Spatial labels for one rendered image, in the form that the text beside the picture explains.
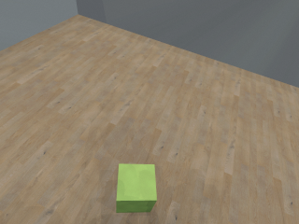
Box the carton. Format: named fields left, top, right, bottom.
left=116, top=163, right=157, bottom=213

